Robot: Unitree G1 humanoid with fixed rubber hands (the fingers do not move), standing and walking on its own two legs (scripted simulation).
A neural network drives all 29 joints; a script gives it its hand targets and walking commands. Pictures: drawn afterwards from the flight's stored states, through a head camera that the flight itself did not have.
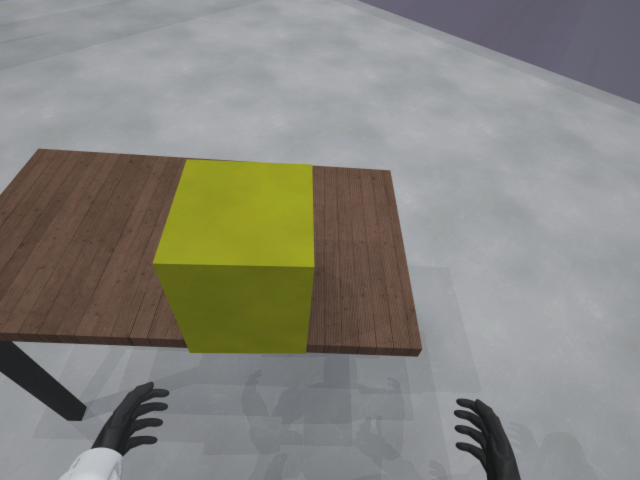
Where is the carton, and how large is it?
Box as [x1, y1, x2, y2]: [153, 159, 313, 353]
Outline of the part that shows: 187,159 155,254 153,265 189,351 305,353 313,276 311,164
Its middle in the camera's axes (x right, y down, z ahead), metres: -0.12 +0.03 +0.64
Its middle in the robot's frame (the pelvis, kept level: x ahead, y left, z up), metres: +0.46 +0.12 -0.04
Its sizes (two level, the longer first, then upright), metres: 0.210 0.200 0.250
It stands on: a table, 0.61 m high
